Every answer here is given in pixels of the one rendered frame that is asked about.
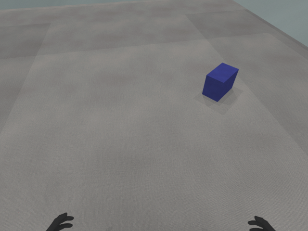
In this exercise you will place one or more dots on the carton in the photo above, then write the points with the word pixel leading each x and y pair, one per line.
pixel 219 81

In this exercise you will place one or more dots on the robot right hand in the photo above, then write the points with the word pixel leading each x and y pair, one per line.
pixel 261 223

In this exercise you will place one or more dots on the robot left hand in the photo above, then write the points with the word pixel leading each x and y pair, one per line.
pixel 55 226

